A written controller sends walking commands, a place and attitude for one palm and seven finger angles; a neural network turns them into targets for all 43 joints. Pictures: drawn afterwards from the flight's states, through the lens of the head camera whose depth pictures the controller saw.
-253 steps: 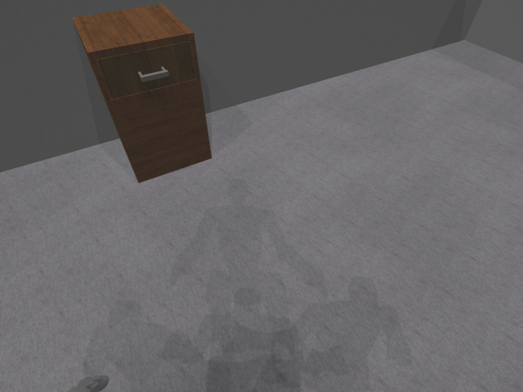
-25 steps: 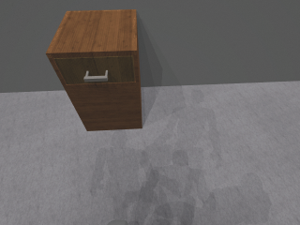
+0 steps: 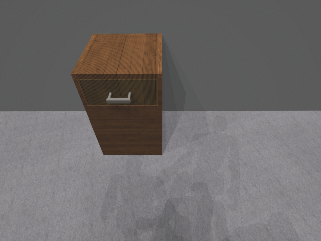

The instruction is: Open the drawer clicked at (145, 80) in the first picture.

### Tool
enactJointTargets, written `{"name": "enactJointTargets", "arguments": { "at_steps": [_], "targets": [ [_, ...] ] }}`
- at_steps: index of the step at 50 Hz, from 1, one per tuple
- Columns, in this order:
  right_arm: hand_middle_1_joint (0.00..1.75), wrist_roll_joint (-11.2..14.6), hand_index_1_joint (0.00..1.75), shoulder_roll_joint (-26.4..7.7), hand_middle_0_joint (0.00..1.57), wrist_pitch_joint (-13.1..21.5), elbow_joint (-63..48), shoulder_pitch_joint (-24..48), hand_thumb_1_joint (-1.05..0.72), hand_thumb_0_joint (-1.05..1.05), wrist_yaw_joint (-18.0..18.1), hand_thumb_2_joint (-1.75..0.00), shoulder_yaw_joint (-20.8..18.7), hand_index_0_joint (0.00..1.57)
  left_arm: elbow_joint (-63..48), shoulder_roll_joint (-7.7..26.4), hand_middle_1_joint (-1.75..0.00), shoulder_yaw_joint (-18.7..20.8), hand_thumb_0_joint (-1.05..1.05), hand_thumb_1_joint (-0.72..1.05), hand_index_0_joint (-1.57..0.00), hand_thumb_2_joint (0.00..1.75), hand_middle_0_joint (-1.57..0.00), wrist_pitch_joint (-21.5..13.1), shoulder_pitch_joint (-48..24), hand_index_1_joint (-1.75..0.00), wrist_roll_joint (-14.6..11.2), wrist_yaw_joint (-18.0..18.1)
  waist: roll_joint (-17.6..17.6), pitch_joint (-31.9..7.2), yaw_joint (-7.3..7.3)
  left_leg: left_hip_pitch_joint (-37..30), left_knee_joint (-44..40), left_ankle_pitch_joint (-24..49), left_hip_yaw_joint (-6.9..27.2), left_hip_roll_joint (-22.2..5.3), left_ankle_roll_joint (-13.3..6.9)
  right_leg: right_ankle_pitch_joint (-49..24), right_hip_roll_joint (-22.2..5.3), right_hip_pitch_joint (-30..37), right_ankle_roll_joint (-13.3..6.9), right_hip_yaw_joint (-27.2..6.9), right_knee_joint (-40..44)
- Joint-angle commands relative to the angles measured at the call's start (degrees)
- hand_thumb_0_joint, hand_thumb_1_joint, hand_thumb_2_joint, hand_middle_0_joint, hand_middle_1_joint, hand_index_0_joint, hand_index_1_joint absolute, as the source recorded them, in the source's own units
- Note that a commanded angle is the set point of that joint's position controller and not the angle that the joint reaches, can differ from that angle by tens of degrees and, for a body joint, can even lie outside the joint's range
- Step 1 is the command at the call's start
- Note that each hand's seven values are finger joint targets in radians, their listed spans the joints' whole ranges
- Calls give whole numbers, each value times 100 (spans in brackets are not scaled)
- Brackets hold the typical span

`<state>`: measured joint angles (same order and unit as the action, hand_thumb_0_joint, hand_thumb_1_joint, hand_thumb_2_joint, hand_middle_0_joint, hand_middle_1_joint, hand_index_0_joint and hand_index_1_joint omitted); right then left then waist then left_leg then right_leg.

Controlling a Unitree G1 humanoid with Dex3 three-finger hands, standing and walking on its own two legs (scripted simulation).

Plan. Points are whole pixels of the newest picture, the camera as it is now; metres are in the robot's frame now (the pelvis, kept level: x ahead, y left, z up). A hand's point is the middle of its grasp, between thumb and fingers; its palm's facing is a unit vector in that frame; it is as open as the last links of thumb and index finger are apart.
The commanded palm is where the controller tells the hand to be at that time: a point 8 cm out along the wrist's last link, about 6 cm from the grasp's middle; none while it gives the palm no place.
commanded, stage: take the last steps up to it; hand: left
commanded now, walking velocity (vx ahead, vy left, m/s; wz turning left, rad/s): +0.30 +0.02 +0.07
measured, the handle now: (119, 97) +0.80 +0.24 -0.18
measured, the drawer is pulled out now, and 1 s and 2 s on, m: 0.00 0.00 0.00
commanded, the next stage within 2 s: come to a stop and stand still in 0.70 s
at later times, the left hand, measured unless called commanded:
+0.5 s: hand out of the picture +0.01 +0.13 -0.16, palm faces +0.20 -0.97 -0.16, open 7.3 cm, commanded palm none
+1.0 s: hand (103, 173) +0.37 +0.22 -0.17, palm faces +0.06 -0.97 -0.25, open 7.3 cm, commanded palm none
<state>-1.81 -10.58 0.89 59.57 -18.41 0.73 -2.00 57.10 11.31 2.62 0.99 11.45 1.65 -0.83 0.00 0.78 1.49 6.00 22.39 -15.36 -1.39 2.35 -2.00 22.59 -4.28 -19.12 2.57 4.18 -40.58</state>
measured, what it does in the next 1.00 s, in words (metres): walks ahead: right foot, then left foot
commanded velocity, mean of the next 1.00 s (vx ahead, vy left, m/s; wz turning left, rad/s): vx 0.13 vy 0.02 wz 0.01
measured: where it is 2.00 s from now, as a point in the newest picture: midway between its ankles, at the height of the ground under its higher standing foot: outside the picture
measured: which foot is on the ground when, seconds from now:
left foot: down 0.00-0.06, up 0.08-0.56, down 0.58-1.00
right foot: up 0.00-0.02, down 0.04-0.58, up 0.60-0.94, down 0.96-1.00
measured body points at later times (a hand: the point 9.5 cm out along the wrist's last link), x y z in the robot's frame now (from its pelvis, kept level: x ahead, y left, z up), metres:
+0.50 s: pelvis +0.14 +0.00 +0.00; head +0.16 -0.01 +0.45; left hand +0.01 +0.18 -0.15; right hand +0.22 -0.22 -0.16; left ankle +0.23 +0.15 -0.71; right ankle +0.03 -0.11 -0.74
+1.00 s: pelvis +0.29 +0.03 -0.01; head +0.30 +0.01 +0.44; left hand +0.37 +0.27 -0.15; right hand +0.31 -0.19 -0.18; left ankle +0.24 +0.14 -0.74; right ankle +0.35 -0.07 -0.74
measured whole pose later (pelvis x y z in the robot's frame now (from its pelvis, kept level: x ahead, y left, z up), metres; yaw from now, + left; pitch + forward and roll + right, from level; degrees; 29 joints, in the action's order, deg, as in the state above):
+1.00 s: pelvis +0.29 +0.03 -0.01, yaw +2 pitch -1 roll +2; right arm -1.0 -8.9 0.3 62.4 -15.4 1.5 -1.5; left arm 57.8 10.0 2.4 -1.2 9.4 1.4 1.3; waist -0.3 2.0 0.8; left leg 8.4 30.3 -20.3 -8.8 -1.3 0.1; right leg 12.9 -3.7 -19.7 -0.6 4.3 -34.1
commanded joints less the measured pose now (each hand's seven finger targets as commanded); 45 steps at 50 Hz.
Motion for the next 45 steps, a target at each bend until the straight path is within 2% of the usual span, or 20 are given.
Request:
{"name": "enactJointTargets", "arguments": {
  "at_steps": [1, 2, 3, 4, 5, 6, 7, 10, 18, 24, 25, 27, 28, 29, 30, 31, 34, 37, 41, 45],
  "targets": [
    [30, 68, 30, -710, 20, 102, -121, 60, -90, 0, 57, -90, -157, 20, -43, 386, -30, 106, 0, 90, -20, 90, -20, -251, 674, -30, -8, 35, -226, 285, -447, 1361, -32, -784, 1119, -1082, -492, -751, 93, 1548, -89, 24, 1481],
    [30, 113, 30, -476, 20, 131, -139, 8, -90, 0, 27, -90, -115, 20, 105, 743, -30, 188, 0, 90, -20, 90, -20, -327, 1108, -30, 31, 80, 675, 107, -635, 2262, 1057, -1110, 644, -606, -228, 76, -615, 2508, -305, -897, 2017],
    [30, 121, 30, -239, 20, 155, -344, 176, -90, 0, -3, -90, -70, 20, 210, 1206, -30, 293, 0, 90, -20, 90, -20, -344, 1679, -30, 48, 129, 1945, 192, -868, 3208, 2579, -1669, -115, -43, 8, 819, -1974, 2791, -857, -2817, 2919],
    [30, 48, 30, -599, 20, 109, -455, 448, -90, 0, -40, -90, -164, 20, 204, 1226, -30, 271, 0, 90, -20, 90, -20, -315, 1792, -30, -37, 171, 1285, 418, -877, 3298, 3405, -1716, 232, -309, 6, 1617, -2284, 2105, -1166, -3252, 3396],
    [30, 24, 30, -619, 20, 84, -341, 393, -90, 0, -85, -90, -212, 20, 160, 1059, -30, 253, 0, 90, -20, 90, -20, -376, 1434, -30, -60, 180, 1360, 709, -674, 3251, 3837, -1059, 394, -524, -18, 1986, -2051, 1497, -1084, -3050, 3574],
    [30, 23, 30, -543, 20, 66, -245, 381, -90, 0, -110, -90, -225, 20, 140, 794, -30, 185, 0, 90, -20, 90, -20, -396, 1165, -30, -60, 182, 992, 967, -501, 3191, 4098, -655, 345, -608, 9, 1757, -1918, 1107, -1003, -2781, 3596],
    [30, 28, 30, -436, 20, 24, -105, 184, -90, 0, -130, -90, -243, 20, 106, 569, -30, 127, 0, 90, -20, 90, -20, -404, 926, -30, -60, 197, 742, 1130, -303, 3062, 4152, -305, 351, -741, 34, 1290, -1739, 819, -885, -2158, 3549],
    [30, 10, 30, -128, 20, -61, 112, -225, -90, 0, -158, -90, -200, 20, 139, 218, -30, 47, 0, 90, -20, 90, -20, -507, 1015, -30, -66, 200, 541, 870, -107, 2770, 4075, 414, 117, -767, 228, -464, -1158, 796, -700, -784, 3376],
    [30, 48, 30, -89, 20, -15, -230, 652, -90, 0, -241, -90, -173, 20, 555, 282, -30, 17, 0, 90, -20, 90, -20, -620, 1735, -30, -40, 215, 593, 762, -297, 3227, 2923, 746, -187, -888, 280, -2135, -1168, 1647, -1020, -377, 3186],
    [30, 68, 30, 4, 20, 97, -446, 1258, -90, 0, -276, -90, -90, 20, 743, 337, -30, 39, 0, 90, -20, 90, -20, -547, 1928, -30, -2, 254, 883, 828, -404, 2394, 1650, 379, -468, -662, 29, -3086, -1222, 1668, -1007, -217, 2696],
    [30, 71, 30, -29, 20, 126, -419, 1145, -90, 0, -254, -90, -98, 20, 754, 373, -30, 56, 0, 90, -20, 90, -20, -534, 1888, -30, 0, 260, 876, 727, -338, 2071, 1469, 233, -487, -611, -34, -3365, -1260, 1659, -1010, -219, 2458],
    [30, 24, 30, -284, 20, 194, -88, 65, -90, 0, -158, -90, -150, 20, 754, 390, -30, 70, 0, 90, -20, 90, -20, -502, 1738, -30, -25, 256, 441, 128, 176, 391, 758, 537, -611, -313, -144, -3844, -948, 1250, -836, 103, 996],
    [30, -27, 30, -684, 20, 244, 126, -823, -90, 0, -92, -90, -237, 20, 708, 222, -30, 58, 0, 90, -20, 90, -20, -496, 1809, -30, -65, 238, -339, -558, 487, -921, 518, 1032, -5, -895, -274, -2716, -537, 613, -641, 357, -346],
    [30, -37, 30, -1265, 20, 274, 235, -1308, -90, 0, -18, -90, -358, 20, 612, -110, -30, -1, 0, 90, -20, 90, -20, -497, 2100, -30, -140, 181, -1759, -1174, 447, -2144, 139, 2013, 2022, -2402, -833, 638, 284, -892, -377, 594, -2030],
    [30, 79, 30, -1315, 20, 209, 258, -1377, -90, 0, 43, -90, -344, 20, 507, -6, -30, 1, 0, 90, -20, 90, -20, -482, 1836, -30, -98, 214, -1430, -1230, 465, -2000, -295, 2264, 2363, -2672, -1056, 1180, 294, -1219, -484, -79, -2905],
    [30, 89, 30, -1098, 20, 202, 163, -894, -90, 0, 66, -90, -308, 20, 461, -8, -30, 23, 0, 90, -20, 90, -20, -466, 1588, -30, -94, 213, -812, -773, 315, -1404, -395, 2019, 1878, -2613, -1105, 857, 19, -1374, -532, -196, -3233],
    [30, 78, 30, -360, 20, 321, -69, 61, -90, 0, 102, -90, -94, 20, 521, -179, -30, 59, 0, 90, -20, 90, -20, -346, 1234, -30, -40, 137, -518, 280, -75, 373, -777, 2359, 834, -2095, -876, -81, -351, -1081, -360, -337, -2987],
    [30, 83, 30, -291, 20, 366, -77, 186, -90, 0, 116, -90, -64, 20, 518, -299, -30, 49, 0, 90, -20, 90, -20, -214, 1442, -30, -36, 129, -501, 113, -308, 657, -860, 2518, 332, -1869, -880, -215, -312, -657, -277, -229, -2174],
    [30, 36, 30, -378, 20, 294, -162, 279, -90, 0, 100, -90, -101, 20, 238, -327, -30, 16, 0, 90, -20, 90, -20, -133, 944, -30, -21, 119, -537, 318, -284, 824, -848, 2344, 94, -1805, -925, -491, -245, -396, -204, -92, -746],
    [30, 48, 30, -425, 20, 149, -102, 428, -90, 0, 145, -90, -57, 20, 245, -133, -30, -11, 0, 90, -20, 90, -20, -109, 914, -30, -40, 188, -391, 218, -402, 841, -97, 2747, -117, -1553, -509, -1434, -15, 588, -142, 40, 730]
  ]
}}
